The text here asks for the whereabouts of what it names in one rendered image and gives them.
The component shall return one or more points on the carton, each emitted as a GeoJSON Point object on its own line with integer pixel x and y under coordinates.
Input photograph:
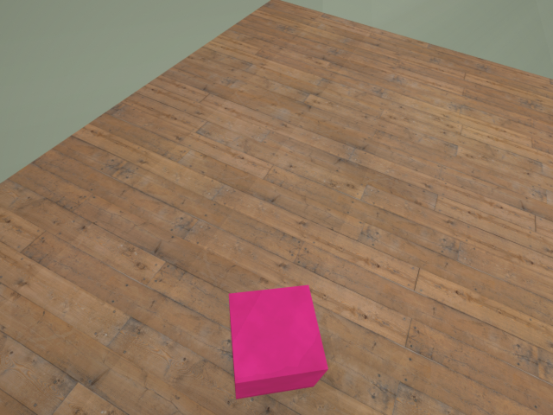
{"type": "Point", "coordinates": [276, 341]}

